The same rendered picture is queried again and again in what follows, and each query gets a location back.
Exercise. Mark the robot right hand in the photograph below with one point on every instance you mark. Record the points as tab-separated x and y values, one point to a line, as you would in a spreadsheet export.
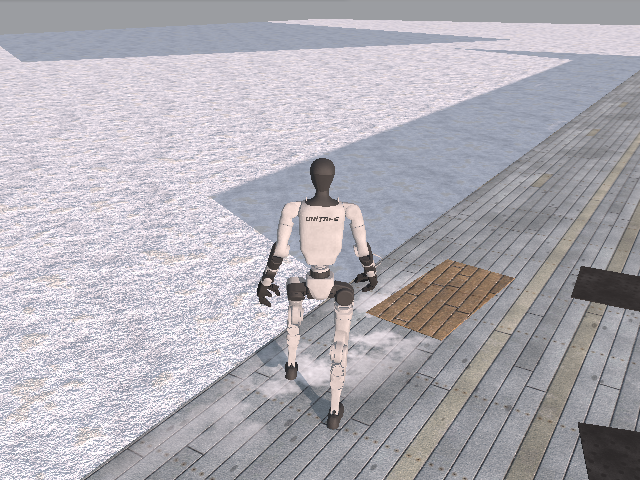
363	277

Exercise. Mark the right robot upper arm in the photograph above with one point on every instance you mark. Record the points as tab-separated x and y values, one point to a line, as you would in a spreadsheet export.
353	212

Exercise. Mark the robot right thigh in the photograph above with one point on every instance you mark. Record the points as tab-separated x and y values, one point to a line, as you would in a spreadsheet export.
343	311

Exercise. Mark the right robot foot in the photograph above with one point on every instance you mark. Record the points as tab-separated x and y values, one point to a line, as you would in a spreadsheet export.
334	420

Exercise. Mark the left robot upper arm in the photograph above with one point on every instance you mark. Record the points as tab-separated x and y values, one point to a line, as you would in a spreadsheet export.
289	211

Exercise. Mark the robot right forearm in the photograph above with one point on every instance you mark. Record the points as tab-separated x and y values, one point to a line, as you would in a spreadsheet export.
368	263

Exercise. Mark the robot left hand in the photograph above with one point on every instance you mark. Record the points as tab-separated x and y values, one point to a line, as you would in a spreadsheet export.
262	292

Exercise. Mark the robot left forearm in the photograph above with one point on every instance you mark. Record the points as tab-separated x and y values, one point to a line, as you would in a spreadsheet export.
271	268

